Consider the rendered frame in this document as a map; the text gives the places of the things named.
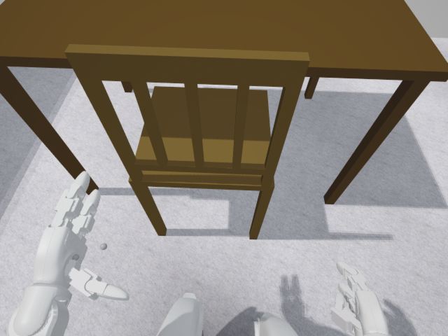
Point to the left robot forearm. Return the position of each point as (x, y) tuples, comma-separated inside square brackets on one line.
[(43, 311)]

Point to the robot left shin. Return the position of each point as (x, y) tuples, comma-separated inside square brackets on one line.
[(189, 295)]

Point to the chair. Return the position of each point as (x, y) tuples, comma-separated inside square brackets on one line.
[(193, 137)]

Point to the right robot thigh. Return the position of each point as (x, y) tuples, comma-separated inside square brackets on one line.
[(272, 326)]

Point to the robot right hand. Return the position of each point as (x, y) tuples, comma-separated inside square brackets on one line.
[(363, 303)]

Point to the table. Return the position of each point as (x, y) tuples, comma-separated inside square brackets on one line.
[(363, 39)]

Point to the robot left hand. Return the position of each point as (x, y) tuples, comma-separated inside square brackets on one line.
[(65, 237)]

